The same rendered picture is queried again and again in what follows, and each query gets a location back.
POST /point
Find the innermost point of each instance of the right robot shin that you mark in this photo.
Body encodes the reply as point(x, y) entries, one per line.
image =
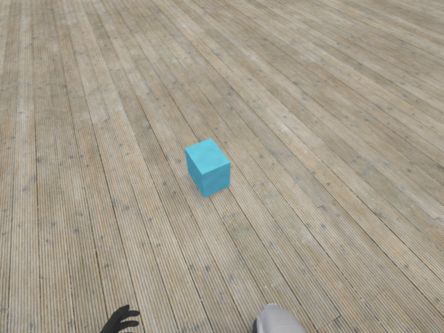
point(270, 306)

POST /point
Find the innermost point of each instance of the left robot hand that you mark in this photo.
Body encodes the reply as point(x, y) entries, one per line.
point(114, 324)

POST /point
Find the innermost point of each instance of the robot right thigh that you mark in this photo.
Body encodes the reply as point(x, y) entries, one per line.
point(278, 320)

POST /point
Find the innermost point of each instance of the carton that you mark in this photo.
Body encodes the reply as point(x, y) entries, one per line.
point(208, 167)

